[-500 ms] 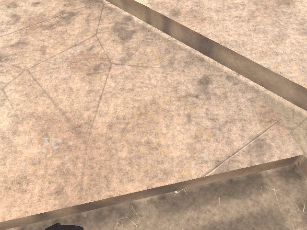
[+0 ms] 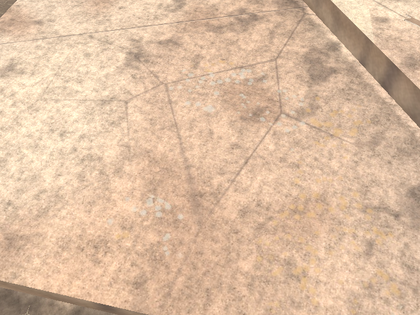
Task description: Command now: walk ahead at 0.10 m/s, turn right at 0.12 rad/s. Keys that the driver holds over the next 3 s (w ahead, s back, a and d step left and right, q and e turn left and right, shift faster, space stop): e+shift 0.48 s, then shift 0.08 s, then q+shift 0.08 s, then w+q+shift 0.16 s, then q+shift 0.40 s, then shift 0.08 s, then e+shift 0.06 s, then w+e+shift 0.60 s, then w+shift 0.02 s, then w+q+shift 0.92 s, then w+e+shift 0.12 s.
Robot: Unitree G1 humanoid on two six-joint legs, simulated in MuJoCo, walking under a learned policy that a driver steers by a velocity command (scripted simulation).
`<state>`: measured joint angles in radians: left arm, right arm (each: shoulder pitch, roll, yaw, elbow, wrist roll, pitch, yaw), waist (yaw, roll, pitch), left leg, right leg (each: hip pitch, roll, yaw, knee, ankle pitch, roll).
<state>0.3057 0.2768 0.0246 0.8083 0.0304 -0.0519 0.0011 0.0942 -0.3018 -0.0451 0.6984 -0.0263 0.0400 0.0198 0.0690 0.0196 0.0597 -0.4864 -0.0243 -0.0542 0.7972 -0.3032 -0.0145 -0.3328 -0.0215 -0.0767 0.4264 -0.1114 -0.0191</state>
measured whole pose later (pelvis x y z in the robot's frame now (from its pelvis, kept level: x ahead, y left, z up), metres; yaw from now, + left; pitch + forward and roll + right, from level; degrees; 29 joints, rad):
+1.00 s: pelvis +0.07 -0.05 +0.00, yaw -15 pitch +1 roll -1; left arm 0.29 0.26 0.06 0.75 0.04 -0.04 0.02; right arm 0.27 -0.28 -0.08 0.80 -0.03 0.04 0.07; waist 0.00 -0.01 0.01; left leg -0.47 0.05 0.08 0.77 -0.31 0.02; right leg -0.04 -0.02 -0.20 0.37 -0.33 -0.01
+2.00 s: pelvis +0.56 -0.19 +0.05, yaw -26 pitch +3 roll -2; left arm 0.38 0.30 0.05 0.79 0.02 -0.03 -0.01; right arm 0.19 -0.20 0.03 0.61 -0.07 -0.09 0.02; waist -0.02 0.01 -0.08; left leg -0.75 0.09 -0.10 1.60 -0.28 0.03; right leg -0.32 0.20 -0.02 0.70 -0.44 -0.17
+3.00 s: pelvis +1.51 -0.43 +0.05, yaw +13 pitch +3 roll -1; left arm 0.64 0.22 0.03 0.98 -0.01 -0.13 0.02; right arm -0.06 -0.26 0.01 0.57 -0.04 -0.03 0.05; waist 0.07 0.07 0.01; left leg -0.69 -0.08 0.12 0.79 -0.04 0.16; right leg 0.22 -0.01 -0.21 0.49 -0.33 0.04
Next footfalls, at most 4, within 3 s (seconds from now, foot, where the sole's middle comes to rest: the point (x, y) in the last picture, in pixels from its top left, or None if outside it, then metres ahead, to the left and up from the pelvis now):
0.06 left None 0.10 0.11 -0.77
0.42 right None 0.00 -0.13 -0.77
1.06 left None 0.20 0.02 -0.77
1.82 right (308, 282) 0.54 -0.21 -0.69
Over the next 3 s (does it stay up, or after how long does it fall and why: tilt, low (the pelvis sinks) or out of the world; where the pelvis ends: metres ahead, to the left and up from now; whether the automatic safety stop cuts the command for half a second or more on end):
stays up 1.51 -0.43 0.05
